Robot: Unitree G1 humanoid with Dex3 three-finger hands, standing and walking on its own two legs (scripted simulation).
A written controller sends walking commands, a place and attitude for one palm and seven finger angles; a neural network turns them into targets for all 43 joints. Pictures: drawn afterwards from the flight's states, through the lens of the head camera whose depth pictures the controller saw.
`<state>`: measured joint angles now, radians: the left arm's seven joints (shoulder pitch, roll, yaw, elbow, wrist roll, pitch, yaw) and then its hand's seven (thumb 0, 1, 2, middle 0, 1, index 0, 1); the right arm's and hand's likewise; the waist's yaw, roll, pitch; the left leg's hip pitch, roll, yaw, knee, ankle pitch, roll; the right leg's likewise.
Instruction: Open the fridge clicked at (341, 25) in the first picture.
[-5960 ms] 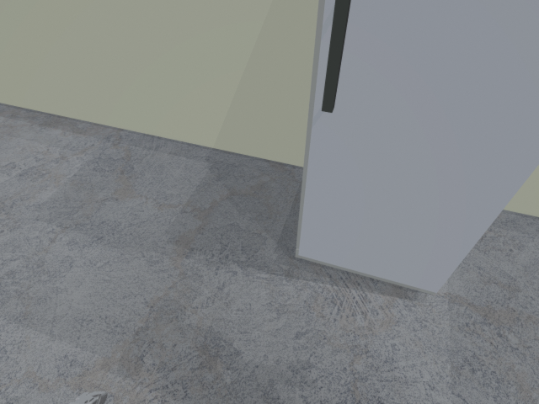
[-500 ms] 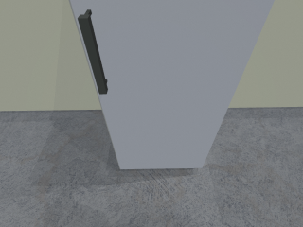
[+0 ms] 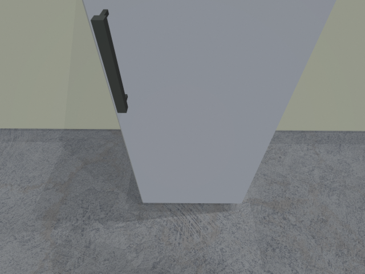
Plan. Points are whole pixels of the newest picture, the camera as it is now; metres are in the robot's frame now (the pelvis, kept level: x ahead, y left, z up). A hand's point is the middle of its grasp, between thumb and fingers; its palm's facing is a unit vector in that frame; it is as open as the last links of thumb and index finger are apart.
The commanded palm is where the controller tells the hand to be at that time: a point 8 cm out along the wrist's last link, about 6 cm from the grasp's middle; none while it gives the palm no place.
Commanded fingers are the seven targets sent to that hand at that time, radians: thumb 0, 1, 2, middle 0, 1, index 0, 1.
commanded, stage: shuffle to correct the standing spot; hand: left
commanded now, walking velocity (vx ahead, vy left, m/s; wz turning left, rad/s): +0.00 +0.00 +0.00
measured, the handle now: (114, 66) +0.55 +0.21 +0.18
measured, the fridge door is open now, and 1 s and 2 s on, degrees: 0 0 0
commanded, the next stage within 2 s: come to a stop and stand still in 0.42 s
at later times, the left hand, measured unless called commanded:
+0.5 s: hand out of the picture +0.02 +0.20 -0.19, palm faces +0.02 -0.99 -0.17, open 7.4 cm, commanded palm none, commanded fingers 0.00 0.90 0.90 -0.20 -0.30 -0.20 -0.30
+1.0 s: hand out of the picture +0.09 +0.21 -0.19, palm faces +0.11 -0.98 -0.19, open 7.4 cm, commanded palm none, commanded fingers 0.00 0.90 0.90 -0.20 -0.30 -0.20 -0.30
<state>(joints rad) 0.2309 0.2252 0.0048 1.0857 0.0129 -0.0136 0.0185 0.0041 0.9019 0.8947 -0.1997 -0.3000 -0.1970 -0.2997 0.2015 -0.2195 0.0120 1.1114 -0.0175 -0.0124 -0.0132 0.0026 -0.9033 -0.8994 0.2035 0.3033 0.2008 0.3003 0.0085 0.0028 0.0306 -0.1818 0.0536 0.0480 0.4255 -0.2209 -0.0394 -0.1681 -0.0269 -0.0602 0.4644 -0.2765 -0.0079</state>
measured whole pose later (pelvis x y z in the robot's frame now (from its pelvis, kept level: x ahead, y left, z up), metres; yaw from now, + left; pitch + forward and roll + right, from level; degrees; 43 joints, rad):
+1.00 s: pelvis +0.08 +0.03 -0.01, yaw +2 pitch -2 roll +1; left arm 0.26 0.16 0.04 1.04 0.02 0.04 0.05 0.01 0.91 0.89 -0.20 -0.30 -0.20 -0.30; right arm 0.19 -0.15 -0.02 1.04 -0.02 0.00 -0.04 0.02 -0.93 -0.90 0.20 0.30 0.20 0.30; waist 0.03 -0.05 0.07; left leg -0.27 0.02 0.13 0.54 -0.24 0.02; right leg -0.27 -0.06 -0.09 0.73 -0.49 -0.01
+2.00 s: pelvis +0.09 +0.04 +0.00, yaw +0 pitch -1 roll +1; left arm 0.28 0.15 0.00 1.06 0.01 -0.02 0.05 0.00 0.91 0.90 -0.20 -0.30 -0.19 -0.30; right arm 0.32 -0.15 0.01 1.10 -0.02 -0.02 -0.02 0.02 -0.92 -0.90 0.20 0.30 0.20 0.30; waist -0.01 0.02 0.00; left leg -0.22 -0.01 0.10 0.48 -0.24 0.03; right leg -0.18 -0.04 -0.05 0.51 -0.32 0.01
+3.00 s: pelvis +0.10 +0.03 +0.00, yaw +0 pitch -1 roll +1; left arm 0.26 0.18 0.00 1.10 0.01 -0.02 0.03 0.00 0.90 0.89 -0.20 -0.30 -0.20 -0.30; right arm 0.24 -0.18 0.01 1.14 -0.02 -0.02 -0.02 0.00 -0.90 -0.90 0.20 0.30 0.20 0.30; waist 0.00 -0.01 0.03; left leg -0.17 0.01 0.10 0.41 -0.22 0.01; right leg -0.13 -0.02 -0.06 0.44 -0.29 -0.01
